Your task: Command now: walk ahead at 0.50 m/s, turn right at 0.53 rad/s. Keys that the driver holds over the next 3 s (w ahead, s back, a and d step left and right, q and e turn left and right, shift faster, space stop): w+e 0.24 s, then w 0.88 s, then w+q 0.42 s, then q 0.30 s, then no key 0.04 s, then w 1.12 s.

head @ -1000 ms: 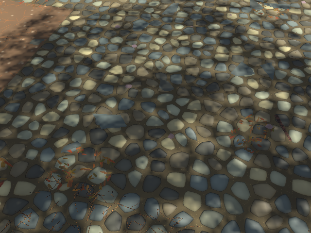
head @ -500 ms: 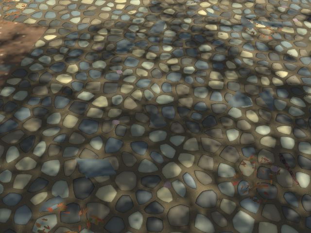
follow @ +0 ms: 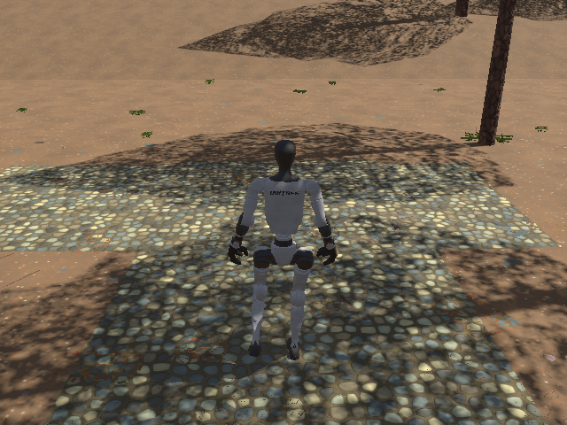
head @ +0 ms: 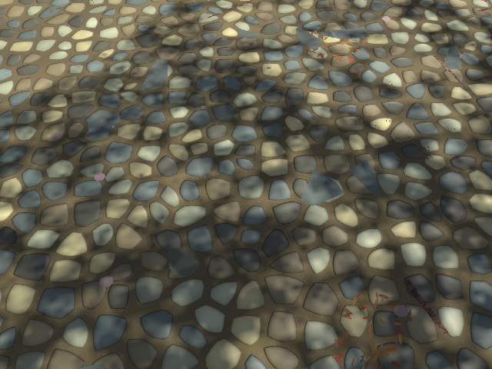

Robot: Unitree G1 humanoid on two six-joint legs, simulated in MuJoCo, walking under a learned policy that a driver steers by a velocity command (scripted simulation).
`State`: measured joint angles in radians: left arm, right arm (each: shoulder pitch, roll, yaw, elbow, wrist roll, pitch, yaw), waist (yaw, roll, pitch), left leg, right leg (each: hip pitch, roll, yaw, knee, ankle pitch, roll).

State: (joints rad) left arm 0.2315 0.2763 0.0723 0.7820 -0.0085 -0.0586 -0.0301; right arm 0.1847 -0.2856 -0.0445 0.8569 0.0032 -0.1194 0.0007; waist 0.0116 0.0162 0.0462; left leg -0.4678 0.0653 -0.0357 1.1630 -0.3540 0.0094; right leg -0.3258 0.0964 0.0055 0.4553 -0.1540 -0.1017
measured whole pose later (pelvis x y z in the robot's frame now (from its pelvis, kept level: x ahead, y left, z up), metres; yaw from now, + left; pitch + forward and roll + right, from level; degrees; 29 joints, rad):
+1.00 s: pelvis +0.54 -0.09 +0.01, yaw -14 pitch +2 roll +0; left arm 0.25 0.26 0.05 0.74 0.00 -0.08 -0.03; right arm 0.25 -0.31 -0.05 0.85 0.02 -0.08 0.01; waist 0.00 0.04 0.02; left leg -0.50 0.08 -0.02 1.11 -0.32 0.02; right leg -0.27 0.05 -0.04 0.41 -0.16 -0.07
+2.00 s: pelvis +1.03 -0.14 +0.00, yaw +12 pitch +2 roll +0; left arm 0.13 0.24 0.04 0.71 0.02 -0.04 0.00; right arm 0.25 -0.32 -0.07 0.70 0.01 0.04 -0.03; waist -0.01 0.03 0.02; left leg -0.47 -0.03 -0.06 1.10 -0.48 -0.04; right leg -0.39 0.02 0.00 0.46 -0.11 -0.03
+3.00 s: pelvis +1.46 -0.07 +0.01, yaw +13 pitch +1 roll -2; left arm 0.34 0.27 0.05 0.87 -0.01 -0.08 -0.02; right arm 0.15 -0.29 -0.05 0.72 0.01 -0.07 0.00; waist 0.07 0.04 0.01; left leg -0.69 0.13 -0.04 0.74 0.01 -0.01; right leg -0.05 0.07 -0.04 0.23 -0.20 -0.06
